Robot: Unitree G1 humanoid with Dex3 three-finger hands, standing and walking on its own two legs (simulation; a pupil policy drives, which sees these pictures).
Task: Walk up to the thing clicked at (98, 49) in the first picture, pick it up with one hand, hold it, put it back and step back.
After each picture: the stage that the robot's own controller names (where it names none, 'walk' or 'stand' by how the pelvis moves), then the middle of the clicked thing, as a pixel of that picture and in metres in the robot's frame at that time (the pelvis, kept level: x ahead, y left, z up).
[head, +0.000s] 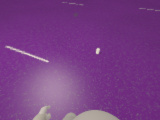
stand; (97, 51) +1.45 -0.17 -0.72
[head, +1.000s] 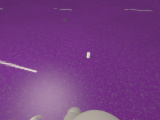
walk; (88, 55) +1.34 +0.14 -0.70
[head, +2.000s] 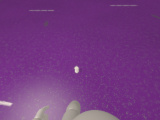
walk; (76, 69) +0.86 +0.26 -0.72
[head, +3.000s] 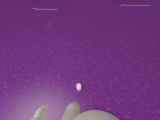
walk; (78, 86) +0.52 +0.17 -0.71
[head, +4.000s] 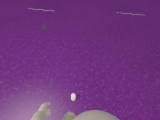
stand; (73, 96) +0.40 +0.16 -0.71
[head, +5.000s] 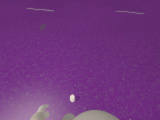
stand; (72, 98) +0.37 +0.17 -0.72
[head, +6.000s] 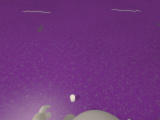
stand; (72, 98) +0.37 +0.19 -0.72
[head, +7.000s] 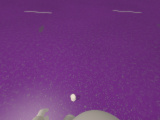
stand; (73, 97) +0.39 +0.18 -0.73
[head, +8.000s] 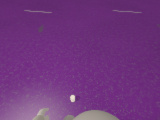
stand; (72, 98) +0.37 +0.18 -0.73
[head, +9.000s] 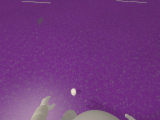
go down; (73, 92) +0.39 +0.18 -0.72
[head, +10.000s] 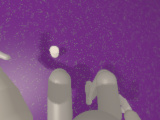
go down; (54, 52) +0.47 +0.22 -0.28
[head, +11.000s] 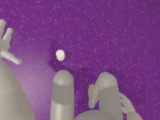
close in; (60, 55) +0.46 +0.21 -0.30
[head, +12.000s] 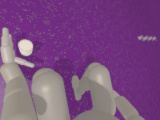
close in; (26, 48) +0.45 +0.26 -0.23
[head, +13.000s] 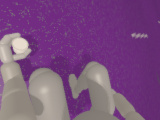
close; (20, 47) +0.44 +0.26 -0.23
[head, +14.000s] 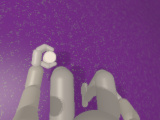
lift; (49, 58) +0.37 +0.25 -0.13
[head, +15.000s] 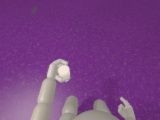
lift; (64, 73) +0.32 +0.17 +0.02
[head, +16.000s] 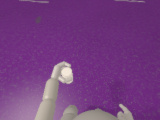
hold; (67, 75) +0.32 +0.16 +0.01
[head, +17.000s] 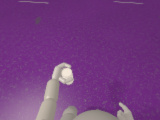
hold; (67, 76) +0.32 +0.15 +0.00
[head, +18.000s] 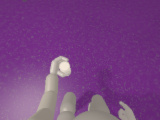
crouch; (65, 69) +0.37 +0.16 -0.05
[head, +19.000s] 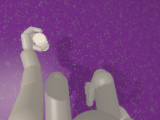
lower; (41, 42) +0.50 +0.25 -0.09
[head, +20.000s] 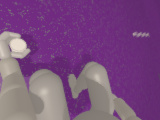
lower; (18, 47) +0.44 +0.27 -0.23
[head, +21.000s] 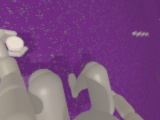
lower; (15, 45) +0.44 +0.28 -0.23
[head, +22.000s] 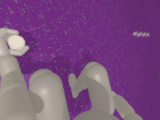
lower; (17, 45) +0.45 +0.27 -0.23
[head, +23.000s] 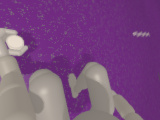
lower; (16, 45) +0.45 +0.28 -0.23
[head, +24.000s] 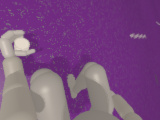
open; (21, 47) +0.45 +0.25 -0.24
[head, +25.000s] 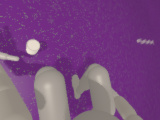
stand; (32, 47) +0.44 +0.24 -0.25
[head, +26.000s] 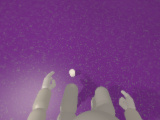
walk; (72, 73) +0.44 +0.16 -0.51
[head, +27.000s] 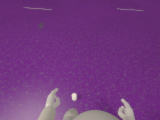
stand; (74, 96) +0.39 +0.15 -0.66
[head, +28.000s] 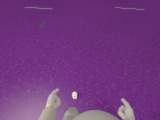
stand; (74, 95) +0.40 +0.15 -0.67
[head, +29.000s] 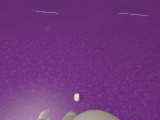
stand; (76, 97) +0.41 +0.14 -0.71
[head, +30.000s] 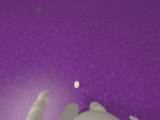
walk; (76, 84) +0.44 +0.10 -0.71
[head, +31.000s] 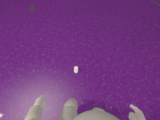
walk; (76, 69) +0.66 +0.18 -0.69
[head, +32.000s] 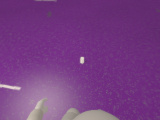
stand; (82, 60) +1.00 +0.16 -0.69
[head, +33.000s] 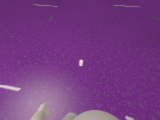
stand; (81, 62) +1.02 +0.17 -0.72
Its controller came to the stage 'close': yes
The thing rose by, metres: 0.72
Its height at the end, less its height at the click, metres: +0.00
